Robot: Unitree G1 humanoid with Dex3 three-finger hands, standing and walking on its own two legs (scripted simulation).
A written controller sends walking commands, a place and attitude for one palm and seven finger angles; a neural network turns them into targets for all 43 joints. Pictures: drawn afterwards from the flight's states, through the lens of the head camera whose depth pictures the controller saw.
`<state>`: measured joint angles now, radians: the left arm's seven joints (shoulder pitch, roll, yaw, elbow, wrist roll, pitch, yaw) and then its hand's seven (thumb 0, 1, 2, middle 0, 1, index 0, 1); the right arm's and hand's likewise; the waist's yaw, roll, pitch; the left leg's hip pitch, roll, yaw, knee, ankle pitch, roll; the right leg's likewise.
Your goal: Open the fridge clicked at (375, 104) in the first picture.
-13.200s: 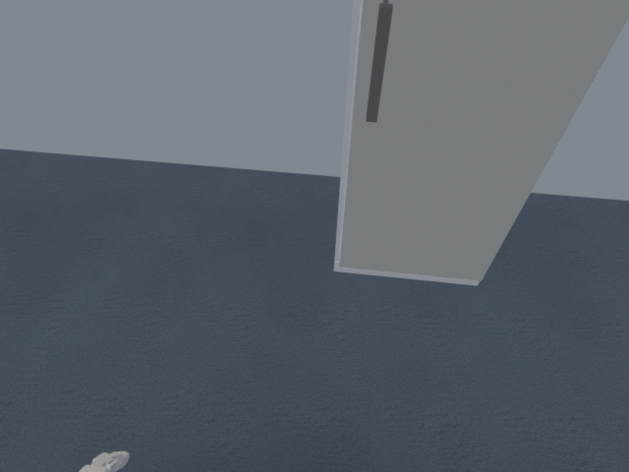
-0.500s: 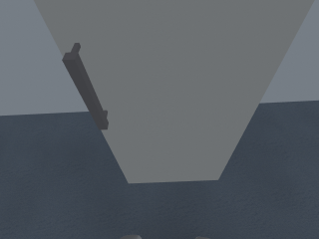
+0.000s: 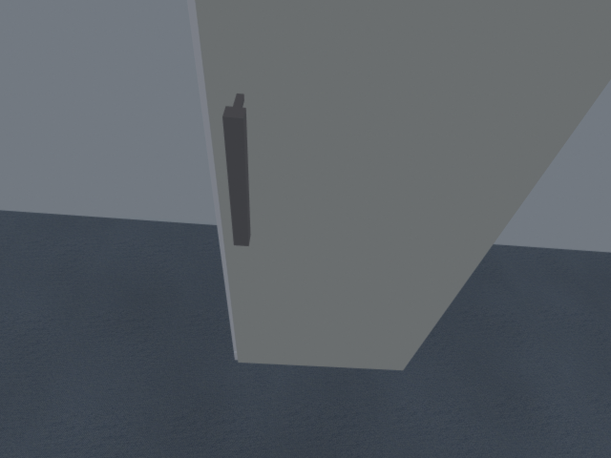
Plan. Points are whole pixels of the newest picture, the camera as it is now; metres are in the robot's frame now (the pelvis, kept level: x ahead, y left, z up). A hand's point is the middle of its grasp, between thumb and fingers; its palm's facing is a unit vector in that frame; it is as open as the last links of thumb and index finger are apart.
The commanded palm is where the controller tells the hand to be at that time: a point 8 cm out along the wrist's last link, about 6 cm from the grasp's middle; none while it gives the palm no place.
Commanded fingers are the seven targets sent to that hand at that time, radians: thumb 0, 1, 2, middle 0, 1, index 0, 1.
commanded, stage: come to a stop and stand still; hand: left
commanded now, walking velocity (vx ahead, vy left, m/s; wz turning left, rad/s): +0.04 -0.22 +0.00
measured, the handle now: (241, 177) +0.49 +0.14 +0.10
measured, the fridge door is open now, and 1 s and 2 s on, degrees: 0 0 0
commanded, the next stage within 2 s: look again from close up in 0.86 s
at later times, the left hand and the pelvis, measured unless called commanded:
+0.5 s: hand out of the picture +0.11 +0.12 -0.18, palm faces +0.02 -0.98 -0.19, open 7.2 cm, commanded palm none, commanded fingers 0.00 0.90 0.90 -0.20 -0.30 -0.20 -0.30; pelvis +0.03 -0.05 -0.01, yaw +1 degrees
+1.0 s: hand out of the picture +0.01 +0.11 -0.18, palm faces +0.03 -0.98 -0.18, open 7.3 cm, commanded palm none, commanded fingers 0.00 0.90 0.90 -0.20 -0.30 -0.20 -0.30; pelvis +0.04 -0.06 +0.00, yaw -1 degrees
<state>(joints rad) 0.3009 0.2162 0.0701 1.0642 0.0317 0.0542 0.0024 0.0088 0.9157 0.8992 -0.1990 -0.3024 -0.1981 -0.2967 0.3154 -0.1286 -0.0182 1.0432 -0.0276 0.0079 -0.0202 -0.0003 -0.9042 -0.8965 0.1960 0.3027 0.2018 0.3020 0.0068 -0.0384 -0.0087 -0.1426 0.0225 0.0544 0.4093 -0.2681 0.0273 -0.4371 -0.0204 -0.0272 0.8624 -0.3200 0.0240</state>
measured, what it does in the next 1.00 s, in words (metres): steps on the spot: right foot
